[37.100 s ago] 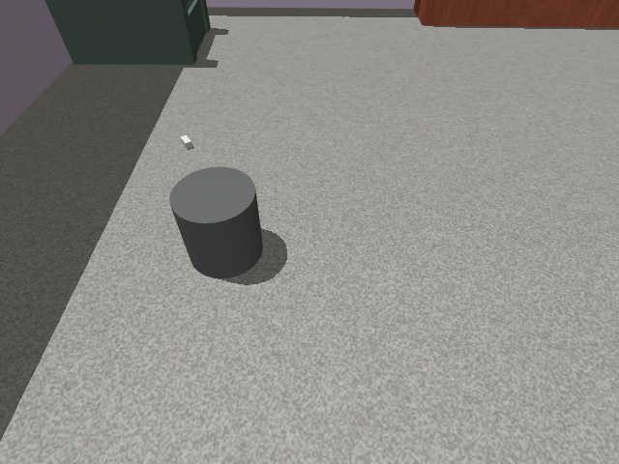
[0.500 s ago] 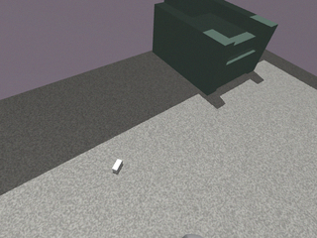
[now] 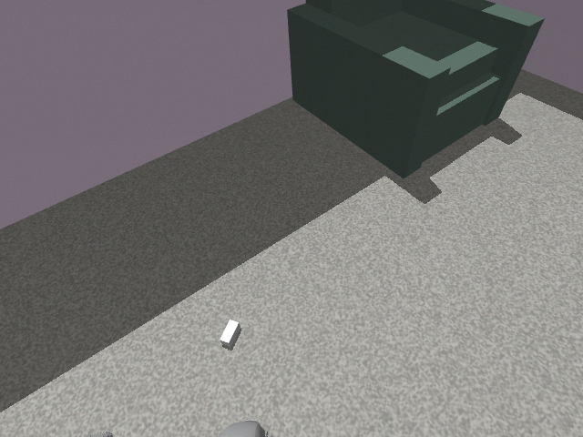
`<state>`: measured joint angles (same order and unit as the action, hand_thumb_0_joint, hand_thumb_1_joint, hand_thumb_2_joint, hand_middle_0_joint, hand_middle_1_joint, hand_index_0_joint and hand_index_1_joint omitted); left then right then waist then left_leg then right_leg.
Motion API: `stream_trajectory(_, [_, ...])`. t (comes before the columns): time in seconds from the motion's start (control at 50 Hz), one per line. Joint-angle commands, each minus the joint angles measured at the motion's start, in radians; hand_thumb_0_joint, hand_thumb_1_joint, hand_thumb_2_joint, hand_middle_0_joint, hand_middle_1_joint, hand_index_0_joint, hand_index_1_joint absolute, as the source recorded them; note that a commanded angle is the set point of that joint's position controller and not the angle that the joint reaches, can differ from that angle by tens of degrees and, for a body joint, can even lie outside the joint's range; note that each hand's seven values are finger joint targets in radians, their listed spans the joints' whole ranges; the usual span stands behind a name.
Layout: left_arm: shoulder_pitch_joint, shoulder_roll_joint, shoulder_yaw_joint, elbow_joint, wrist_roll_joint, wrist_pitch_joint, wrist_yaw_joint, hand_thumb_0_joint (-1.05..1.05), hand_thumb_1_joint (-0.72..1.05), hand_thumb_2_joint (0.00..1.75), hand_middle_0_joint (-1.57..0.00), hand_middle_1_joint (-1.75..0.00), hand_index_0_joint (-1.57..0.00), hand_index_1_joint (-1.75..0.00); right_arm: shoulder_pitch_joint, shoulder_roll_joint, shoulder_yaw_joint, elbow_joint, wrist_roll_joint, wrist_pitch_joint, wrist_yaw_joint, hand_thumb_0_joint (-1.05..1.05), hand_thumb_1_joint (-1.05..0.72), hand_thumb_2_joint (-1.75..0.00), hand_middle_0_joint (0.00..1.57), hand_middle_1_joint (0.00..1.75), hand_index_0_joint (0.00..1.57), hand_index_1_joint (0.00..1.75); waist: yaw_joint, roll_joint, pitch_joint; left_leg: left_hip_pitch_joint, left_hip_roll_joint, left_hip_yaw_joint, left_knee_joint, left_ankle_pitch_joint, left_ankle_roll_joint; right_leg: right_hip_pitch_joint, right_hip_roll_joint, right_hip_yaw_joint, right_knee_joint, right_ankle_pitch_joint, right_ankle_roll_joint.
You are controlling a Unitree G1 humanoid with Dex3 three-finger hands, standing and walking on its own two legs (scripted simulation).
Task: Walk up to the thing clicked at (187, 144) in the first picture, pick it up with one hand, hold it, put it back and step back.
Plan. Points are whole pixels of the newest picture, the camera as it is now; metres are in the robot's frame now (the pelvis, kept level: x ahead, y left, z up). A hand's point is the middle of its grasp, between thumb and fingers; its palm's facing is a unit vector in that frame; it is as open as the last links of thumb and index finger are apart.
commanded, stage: walk up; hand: left
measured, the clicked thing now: (230, 333) +0.53 +0.31 -0.74
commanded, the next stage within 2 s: stand in 1.18 s
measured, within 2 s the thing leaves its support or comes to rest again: neither
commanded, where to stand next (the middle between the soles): +0.11 +0.03 m, yaw +1 degrees
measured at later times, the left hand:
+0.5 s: hand out of the picture +0.09 +0.28 -0.14, palm faces +0.03 -0.94 -0.35, open 7.3 cm
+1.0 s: hand out of the picture +0.10 +0.28 -0.14, palm faces +0.02 -0.94 -0.34, open 7.3 cm
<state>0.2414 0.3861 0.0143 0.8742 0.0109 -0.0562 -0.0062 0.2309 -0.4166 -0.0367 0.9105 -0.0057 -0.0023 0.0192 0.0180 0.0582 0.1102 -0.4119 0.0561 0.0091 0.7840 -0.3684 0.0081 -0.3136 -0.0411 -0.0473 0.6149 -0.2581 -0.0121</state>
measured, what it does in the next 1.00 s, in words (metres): steps on the spot: left foot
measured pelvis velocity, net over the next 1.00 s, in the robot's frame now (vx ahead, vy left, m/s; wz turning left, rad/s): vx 0.03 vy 0.02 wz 0.03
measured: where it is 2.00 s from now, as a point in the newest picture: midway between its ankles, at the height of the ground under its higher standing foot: outside the picture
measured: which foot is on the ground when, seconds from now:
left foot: up 0.00-0.04, down 0.06-1.00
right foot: down 0.00-1.00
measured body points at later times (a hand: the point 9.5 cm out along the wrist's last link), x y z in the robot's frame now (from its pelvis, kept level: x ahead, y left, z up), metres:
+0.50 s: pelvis +0.02 +0.02 +0.01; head +0.04 +0.02 +0.46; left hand +0.09 +0.33 -0.12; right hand +0.14 -0.27 -0.11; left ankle +0.06 +0.15 -0.73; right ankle +0.05 -0.12 -0.73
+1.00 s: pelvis +0.03 +0.02 +0.02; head +0.04 +0.02 +0.47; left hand +0.10 +0.33 -0.11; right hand +0.11 -0.28 -0.12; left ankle +0.06 +0.15 -0.73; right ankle +0.05 -0.12 -0.73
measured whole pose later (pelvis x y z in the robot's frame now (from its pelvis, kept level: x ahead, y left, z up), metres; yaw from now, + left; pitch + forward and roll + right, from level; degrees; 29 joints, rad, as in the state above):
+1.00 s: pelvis +0.03 +0.02 +0.02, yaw +2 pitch -2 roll +0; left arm 0.08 0.35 0.01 1.16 0.00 -0.01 -0.01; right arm 0.09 -0.35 0.00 1.17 -0.01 0.00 0.02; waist 0.00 0.01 0.05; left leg -0.18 0.02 0.01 0.35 -0.13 -0.01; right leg -0.13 -0.05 -0.05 0.33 -0.16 0.03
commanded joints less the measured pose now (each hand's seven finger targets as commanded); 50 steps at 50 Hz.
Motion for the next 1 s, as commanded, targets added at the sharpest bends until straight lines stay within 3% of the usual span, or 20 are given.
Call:
stream_trajectory(0.0, [-0.062, 0.255, 0.062, -0.055, -0.016, 0.004, 0.021, 0.0, 0.9, 0.9, -0.2, -0.3, -0.2, -0.3, 0.059, -0.153, -0.053, -0.005, 0.001, -0.021, -0.018, 0.0, -0.9, -0.9, 0.2, 0.3, 0.2, 0.3, -0.039, -0.2, -0.145, 0.241, -0.026, 0.019, -0.196, 0.182, 0.015, -0.082, -0.197, 0.154, -0.064, 0.293, -0.142])
stream_trajectory(0.02, [-0.074, 0.235, 0.052, -0.05, -0.018, 0.011, 0.021, 0.0, 0.9, 0.9, -0.2, -0.3, -0.2, -0.3, 0.054, -0.175, -0.058, 0.001, -0.008, -0.026, -0.02, 0.0, -0.9, -0.9, 0.2, 0.3, 0.2, 0.3, -0.047, -0.157, -0.136, 0.257, -0.001, -0.023, -0.24, 0.219, 0.029, -0.121, -0.178, 0.149, -0.047, 0.19, -0.107])
stream_trajectory(0.04, [-0.055, 0.2, 0.043, -0.05, -0.022, 0.016, 0.019, 0.0, 0.9, 0.9, -0.2, -0.3, -0.2, -0.3, 0.028, -0.227, -0.065, -0.008, -0.015, -0.032, -0.023, 0.0, -0.9, -0.9, 0.2, 0.3, 0.2, 0.3, -0.027, -0.033, -0.149, 0.252, 0.117, -0.181, -0.313, 0.266, 0.062, -0.137, -0.114, 0.114, 0.016, 0.072, -0.057])
stream_trajectory(0.06, [-0.027, 0.182, 0.037, -0.029, -0.035, 0.025, 0.02, 0.0, 0.9, 0.9, -0.2, -0.3, -0.2, -0.3, -0.063, -0.262, -0.061, -0.03, -0.004, -0.038, -0.02, 0.0, -0.9, -0.9, 0.2, 0.3, 0.2, 0.3, 0.013, 0.051, -0.14, 0.126, 0.223, -0.333, -0.395, 0.196, 0.138, -0.053, 0.002, 0.034, 0.082, -0.11, -0.015])
stream_trajectory(0.08, [-0.023, 0.212, 0.049, 0.019, -0.029, 0.034, 0.026, 0.0, 0.9, 0.9, -0.2, -0.3, -0.2, -0.3, -0.107, -0.264, -0.059, -0.024, 0.002, -0.035, -0.016, 0.0, -0.9, -0.9, 0.2, 0.3, 0.2, 0.3, 0.014, 0.073, -0.118, 0.03, 0.236, -0.333, -0.412, 0.106, 0.179, 0.048, 0.008, 0.034, 0.102, -0.213, -0.016])
stream_trajectory(0.14, [-0.035, 0.214, 0.046, 0.071, -0.018, 0.02, 0.018, 0.0, 0.9, 0.9, -0.2, -0.3, -0.2, -0.3, -0.151, -0.196, -0.028, 0.005, 0.005, -0.024, -0.013, 0.0, -0.9, -0.9, 0.2, 0.3, 0.2, 0.3, 0.025, 0.057, -0.122, 0.03, 0.117, -0.179, -0.351, 0.106, 0.075, 0.109, -0.036, 0.078, -0.067, -0.039, -0.029])
stream_trajectory(0.18, [-0.079, 0.244, 0.046, 0.083, -0.013, 0.01, 0.017, 0.0, 0.9, 0.9, -0.2, -0.3, -0.2, -0.3, -0.139, -0.17, -0.015, 0.029, 0.01, -0.021, -0.011, 0.0, -0.9, -0.9, 0.2, 0.3, 0.2, 0.3, -0.002, 0.026, -0.125, 0.077, 0.064, -0.131, -0.317, 0.109, 0.04, 0.079, -0.096, 0.156, -0.145, 0.011, -0.048])
stream_trajectory(0.22, [-0.128, 0.233, 0.038, 0.096, -0.013, 0.01, 0.015, 0.0, 0.9, 0.9, -0.2, -0.3, -0.2, -0.3, -0.135, -0.173, -0.016, 0.059, 0.008, -0.019, -0.011, 0.0, -0.9, -0.9, 0.2, 0.3, 0.2, 0.3, -0.018, 0.011, -0.121, 0.15, 0.067, -0.134, -0.337, 0.109, 0.041, 0.032, -0.094, 0.142, -0.161, -0.002, -0.045])
stream_trajectory(0.28, [-0.139, 0.212, 0.028, 0.127, -0.016, 0.011, 0.014, 0.0, 0.9, 0.9, -0.2, -0.3, -0.2, -0.3, -0.172, -0.181, -0.012, 0.079, 0.008, -0.025, -0.01, 0.0, -0.9, -0.9, 0.2, 0.3, 0.2, 0.3, -0.007, 0.006, -0.144, 0.171, 0.085, -0.145, -0.369, 0.17, 0.051, 0.079, -0.066, 0.1, -0.175, 0.048, -0.026])
stream_trajectory(0.38, [-0.166, 0.201, 0.025, 0.173, -0.018, 0.011, 0.01, 0.0, 0.9, 0.9, -0.2, -0.3, -0.2, -0.3, -0.204, -0.168, -0.002, 0.117, 0.012, -0.026, -0.012, 0.0, -0.9, -0.9, 0.2, 0.3, 0.2, 0.3, -0.006, -0.022, -0.157, 0.208, 0.085, -0.13, -0.416, 0.232, 0.036, 0.132, -0.081, 0.1, -0.229, 0.103, -0.016])
stream_trajectory(0.46, [-0.188, 0.195, 0.022, 0.199, -0.015, 0.012, 0.007, 0.0, 0.9, 0.9, -0.2, -0.3, -0.2, -0.3, -0.222, -0.165, -0.001, 0.143, 0.011, -0.022, -0.011, 0.0, -0.9, -0.9, 0.2, 0.3, 0.2, 0.3, -0.008, -0.037, -0.14, 0.227, 0.078, -0.124, -0.451, 0.207, 0.027, 0.142, -0.094, 0.105, -0.287, 0.082, -0.011])
stream_trajectory(0.66, [-0.213, 0.189, 0.028, 0.23, -0.007, 0.013, 0.008, 0.0, 0.9, 0.9, -0.2, -0.3, -0.2, -0.3, -0.229, -0.149, -0.003, 0.185, 0.007, -0.019, -0.01, 0.0, -0.9, -0.9, 0.2, 0.3, 0.2, 0.3, -0.012, -0.088, -0.161, 0.274, 0.069, -0.103, -0.479, 0.269, 0.015, 0.184, -0.106, 0.096, -0.347, 0.118, 0.001])
stream_trajectory(0.8, [-0.208, 0.187, 0.032, 0.23, -0.005, 0.02, 0.007, 0.0, 0.9, 0.9, -0.2, -0.3, -0.2, -0.3, -0.223, -0.155, -0.005, 0.19, 0.003, -0.018, -0.009, 0.0, -0.9, -0.9, 0.2, 0.3, 0.2, 0.3, -0.009, -0.051, -0.139, 0.242, 0.072, -0.121, -0.522, 0.176, 0.013, 0.187, -0.098, 0.088, -0.347, 0.075, 0.001])
stream_trajectory(0.86, [-0.204, 0.183, 0.033, 0.23, -0.006, 0.018, 0.008, 0.0, 0.9, 0.9, -0.2, -0.3, -0.2, -0.3, -0.216, -0.145, -0.004, 0.189, 0.002, -0.02, -0.01, 0.0, -0.9, -0.9, 0.2, 0.3, 0.2, 0.3, -0.008, -0.05, -0.147, 0.249, 0.073, -0.118, -0.515, 0.229, 0.012, 0.201, -0.098, 0.088, -0.347, 0.097, 0.002])
stream_trajectory(0.98, [-0.203, 0.178, 0.033, 0.224, -0.004, 0.022, 0.009, 0.0, 0.9, 0.9, -0.2, -0.3, -0.2, -0.3, -0.212, -0.153, -0.007, 0.188, 0.001, -0.018, -0.012, 0.0, -0.9, -0.9, 0.2, 0.3, 0.2, 0.3, -0.013, -0.039, -0.142, 0.232, 0.074, -0.12, -0.519, 0.211, 0.013, 0.207, -0.095, 0.082, -0.352, 0.099, 0.003])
